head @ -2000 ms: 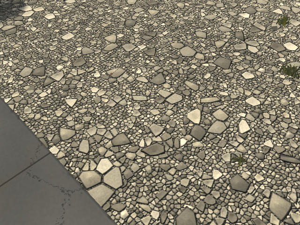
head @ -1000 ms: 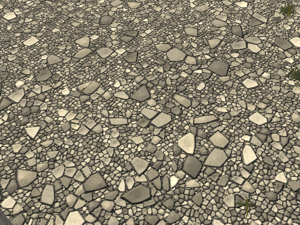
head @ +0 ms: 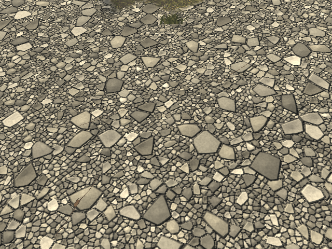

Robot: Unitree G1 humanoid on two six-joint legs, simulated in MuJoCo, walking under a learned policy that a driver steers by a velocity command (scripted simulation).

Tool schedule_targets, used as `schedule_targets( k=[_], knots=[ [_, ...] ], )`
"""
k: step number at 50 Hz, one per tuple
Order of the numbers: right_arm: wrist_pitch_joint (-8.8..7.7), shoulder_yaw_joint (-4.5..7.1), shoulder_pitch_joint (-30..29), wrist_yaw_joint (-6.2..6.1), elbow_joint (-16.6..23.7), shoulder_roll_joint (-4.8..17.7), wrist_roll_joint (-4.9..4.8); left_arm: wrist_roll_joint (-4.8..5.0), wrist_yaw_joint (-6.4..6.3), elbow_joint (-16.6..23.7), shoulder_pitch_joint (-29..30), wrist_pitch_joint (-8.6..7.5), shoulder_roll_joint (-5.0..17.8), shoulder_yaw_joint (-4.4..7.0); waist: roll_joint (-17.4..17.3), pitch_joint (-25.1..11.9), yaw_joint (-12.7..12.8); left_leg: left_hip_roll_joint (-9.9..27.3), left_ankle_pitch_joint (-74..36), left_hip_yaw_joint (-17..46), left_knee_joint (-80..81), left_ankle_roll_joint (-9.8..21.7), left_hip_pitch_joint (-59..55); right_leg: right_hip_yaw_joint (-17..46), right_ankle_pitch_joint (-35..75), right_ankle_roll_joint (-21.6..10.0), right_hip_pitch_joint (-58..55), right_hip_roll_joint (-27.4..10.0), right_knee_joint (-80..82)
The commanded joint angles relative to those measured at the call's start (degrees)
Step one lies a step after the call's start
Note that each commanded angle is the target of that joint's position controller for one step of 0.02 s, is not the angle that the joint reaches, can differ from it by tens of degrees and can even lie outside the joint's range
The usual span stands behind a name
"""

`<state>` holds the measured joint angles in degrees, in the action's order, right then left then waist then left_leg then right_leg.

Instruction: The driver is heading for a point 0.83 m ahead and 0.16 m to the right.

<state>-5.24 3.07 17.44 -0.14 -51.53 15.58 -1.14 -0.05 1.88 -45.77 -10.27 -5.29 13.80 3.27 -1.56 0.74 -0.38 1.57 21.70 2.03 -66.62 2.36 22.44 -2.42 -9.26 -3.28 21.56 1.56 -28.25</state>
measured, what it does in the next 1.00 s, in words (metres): walks ahead: left foot, then right foot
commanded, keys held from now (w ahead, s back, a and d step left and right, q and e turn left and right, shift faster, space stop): w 0.50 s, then w+e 0.50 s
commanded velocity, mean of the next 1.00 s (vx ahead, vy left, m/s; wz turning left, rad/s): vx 0.50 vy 0.00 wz -0.18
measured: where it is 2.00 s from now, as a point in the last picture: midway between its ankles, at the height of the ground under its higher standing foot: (201, 164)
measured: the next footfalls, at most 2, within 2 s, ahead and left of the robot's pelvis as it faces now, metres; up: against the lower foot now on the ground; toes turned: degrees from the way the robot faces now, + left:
left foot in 0.44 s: +0.41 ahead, +0.15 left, +0.00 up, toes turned +2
right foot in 1.00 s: +0.68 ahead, -0.12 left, +0.00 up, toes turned -16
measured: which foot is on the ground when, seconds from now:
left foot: up 0.00-0.42, down 0.44-1.00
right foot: down 0.00-0.44, up 0.46-0.98, down 1.00-1.00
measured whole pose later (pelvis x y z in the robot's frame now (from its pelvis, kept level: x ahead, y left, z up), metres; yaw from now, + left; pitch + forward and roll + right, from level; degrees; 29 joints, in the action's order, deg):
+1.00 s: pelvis +0.54 +0.00 -0.02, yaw -13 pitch +2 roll +2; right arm -2.7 3.9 18.2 -1.4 -55.5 15.4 -0.7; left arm 1.2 3.2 -42.3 -4.0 -2.2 13.9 3.6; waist 0.9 1.7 -2.6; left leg 2.5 27.1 -14.2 -24.2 -1.7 -5.0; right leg -3.5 -5.7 -6.5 29.4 -0.6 -33.2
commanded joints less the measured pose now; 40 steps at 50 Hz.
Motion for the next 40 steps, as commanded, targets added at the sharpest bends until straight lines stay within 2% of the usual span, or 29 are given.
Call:
schedule_targets(
  k=[1, 4, 7, 11, 14, 16, 18, 19, 20, 21, 22, 23, 24, 25, 26, 27, 28, 29, 30, 32, 36, 38, 40],
  knots=[
    [-0.38, 1.41, -1.35, -0.26, 4.48, 4.57, 0.49, -0.49, -0.08, 1.40, -3.79, -0.78, 5.17, 1.26, 6.43, -4.50, 0.60, 6.04, -5.90, 2.89, 1.10, 0.41, 14.06, 19.19, 9.03, -9.93, -16.35, -15.01, 16.27],
    [0.85, 1.20, -2.82, -0.47, 4.91, 2.80, 0.74, 0.13, -0.57, -0.16, -5.57, -1.27, 7.02, 1.76, 5.27, -2.37, -0.25, 6.52, -9.82, 1.93, 6.98, -0.96, 15.69, 14.72, 14.06, -10.81, -14.23, -14.70, 19.31],
    [0.89, 1.03, -8.56, -0.35, 6.48, 2.18, 1.12, 0.23, -1.40, -1.61, -7.92, -0.71, 7.95, 1.91, 4.53, -0.45, 0.90, 6.32, -18.52, 1.28, 16.54, -2.10, 18.73, 11.09, 15.49, -9.86, -15.01, -13.68, 20.66],
    [0.42, 0.46, -16.16, 0.51, 8.10, 1.22, 0.71, 0.68, -1.91, -3.40, -10.92, -0.38, 8.70, 1.84, 5.02, 1.54, 3.33, 4.19, -28.04, -0.84, 28.92, -2.17, 15.30, 6.91, 12.31, -7.97, -14.93, -11.69, 21.58],
    [0.11, 0.16, -21.10, 1.32, 9.66, 1.30, 0.29, 0.94, -2.04, -5.38, -14.05, 0.20, 8.98, 1.86, 4.94, 3.30, 4.99, 3.17, -27.71, -1.30, 33.63, -1.77, 15.82, 7.13, 11.28, -8.03, -19.28, -13.42, 20.37],
    [-0.27, 0.08, -23.31, 2.04, 10.76, 1.69, 0.11, 1.03, -2.25, -6.40, -15.04, 0.82, 9.34, 2.04, 5.10, 4.09, 5.14, 2.84, -24.78, -1.07, 35.91, -0.75, 16.95, 7.71, 12.91, -7.76, -23.38, -15.27, 18.44],
    [-0.64, 0.29, -22.95, 2.65, 11.05, 2.72, 0.12, 1.16, -2.53, -6.85, -14.54, 1.35, 10.05, 2.36, 5.77, 3.42, 3.97, 2.12, -20.58, -1.46, 37.60, 0.69, 14.98, 8.02, 17.48, -6.97, -26.34, -16.59, 15.62],
    [-0.78, 0.66, -20.95, 2.74, 10.58, 3.71, 0.11, 1.15, -2.58, -6.78, -13.63, 1.61, 10.53, 2.52, 6.48, 2.02, 2.59, 1.06, -18.48, -2.36, 38.21, 1.55, 11.15, 7.68, 23.54, -6.36, -26.97, -16.53, 13.18],
    [-0.87, 1.41, -16.38, 2.64, 9.28, 5.09, 0.22, 1.16, -2.63, -6.57, -12.48, 1.93, 10.88, 2.60, 7.00, -0.90, -0.08, -0.86, -17.91, -4.17, 39.17, 2.68, 3.86, 6.49, 33.11, -5.49, -26.70, -15.41, 8.11],
    [-0.83, 2.76, -7.43, 2.27, 6.35, 7.53, 0.40, 0.95, -2.67, -6.29, -11.85, 2.23, 9.88, 2.16, 6.14, -6.28, -4.16, -1.90, -19.25, -4.91, 39.57, 4.43, -8.71, 4.38, 37.94, -4.04, -23.55, -12.48, -1.84],
    [-0.76, 3.94, 3.51, 1.70, 4.01, 11.63, 1.18, 0.00, -2.81, -4.82, -11.88, 2.24, 8.18, 1.26, 0.67, -14.76, -7.75, 7.68, -21.70, 5.92, 37.34, 8.23, -27.17, 2.07, 23.87, -2.04, -11.41, -9.09, -19.00],
    [-0.49, 4.74, 7.20, 1.82, 2.65, 15.60, 1.13, -0.10, -2.10, -4.48, -19.03, 0.99, 0.36, -1.05, -14.61, -21.96, -4.24, 20.74, -11.64, 33.17, 43.15, 17.89, -46.48, 2.21, -15.83, 2.03, 12.07, 1.84, -39.26],
    [-0.31, 3.23, 7.03, 1.76, 2.81, 9.99, 0.43, 1.12, -1.82, -5.29, -16.19, -0.33, 5.83, 0.12, -10.47, -21.79, -6.27, 20.39, -4.59, 38.85, 48.10, 17.13, -45.93, 9.74, -23.71, 1.46, 18.78, 0.09, -46.54],
    [-0.40, 2.47, 1.85, 1.52, 3.64, 7.81, 0.37, 2.48, -1.65, -3.43, -10.54, -1.17, 9.16, 1.06, -7.79, -12.81, -5.59, 18.39, -5.79, 30.13, 49.29, 14.27, -38.26, 9.01, -19.26, 0.64, 22.56, -2.97, -47.42],
    [-0.42, 2.01, -2.58, 1.35, 4.58, 6.36, 0.81, 2.67, -1.95, -2.98, -7.54, -1.31, 8.94, 1.04, -2.92, -8.21, -3.91, 16.51, -10.25, 22.73, 50.72, 12.43, -29.65, 7.69, -13.83, 0.48, 20.60, -6.03, -44.93],
    [-0.61, 1.53, -5.37, 1.44, 4.75, 4.58, 1.28, 1.96, -2.27, -2.88, -5.92, -0.95, 8.37, 1.35, -1.26, -4.50, -2.48, 14.57, -14.25, 17.72, 52.78, 11.34, -22.53, 7.24, -10.56, 0.75, 18.43, -7.70, -41.35],
    [-1.00, 1.08, -6.57, 1.49, 4.54, 3.21, 1.90, 1.71, -2.39, -3.24, -7.00, -0.11, 7.63, 1.62, -2.59, -3.61, -0.60, 13.03, -16.22, 13.86, 54.67, 10.24, -18.30, 7.90, -8.23, 0.69, 14.81, -9.20, -39.16],
    [-1.27, 1.09, -6.71, 1.58, 4.04, 2.93, 2.06, 1.78, -2.41, -3.68, -8.24, 0.76, 6.22, 1.54, -3.34, -3.12, 0.22, 12.43, -16.75, 11.52, 56.42, 10.02, -15.71, 8.09, -7.13, 0.81, 12.58, -9.40, -37.89],
    [-1.62, 1.24, -6.25, 1.55, 3.41, 3.36, 2.03, 1.87, -2.44, -3.88, -8.85, 1.49, 5.00, 1.42, -3.20, -2.44, 0.67, 12.32, -18.08, 9.29, 57.76, 10.20, -13.87, 8.16, -6.41, 1.02, 12.00, -9.53, -36.85],
    [-2.01, 1.70, -5.41, 1.10, 2.29, 4.99, 2.16, 1.80, -2.61, -3.00, -7.01, 2.37, 4.58, 1.55, -2.38, -0.39, 0.96, 12.53, -20.30, 5.56, 59.80, 10.31, -12.66, 9.21, -2.42, 1.60, 14.85, -9.44, -33.94],
    [-1.81, 1.81, -4.54, -0.01, 1.07, 6.03, 2.13, 1.28, -2.07, -1.38, -2.22, 2.30, 4.63, 1.82, -1.52, 1.12, 0.15, 11.26, -24.65, -2.00, 60.77, 8.41, -14.92, 9.70, 10.10, 2.20, 18.32, -8.12, -23.00],
    [-1.68, 1.76, -4.18, -0.40, 0.72, 6.52, 1.93, 1.11, -1.43, -0.19, 1.43, 2.09, 3.95, 1.45, -1.32, 2.04, -1.06, 10.43, -25.00, -5.56, 61.30, 7.21, -15.06, 6.95, 14.88, 2.15, 16.68, -7.71, -16.87],
    [-1.34, 1.85, -1.93, -0.74, -0.32, 7.13, 1.64, 0.96, -0.81, 1.49, 5.51, 2.08, 3.02, 0.88, -0.68, 3.38, -2.81, 11.25, -25.32, -7.41, 61.32, 6.88, -17.55, 4.91, 16.28, 1.86, 16.95, -7.56, -12.82]
  ],
)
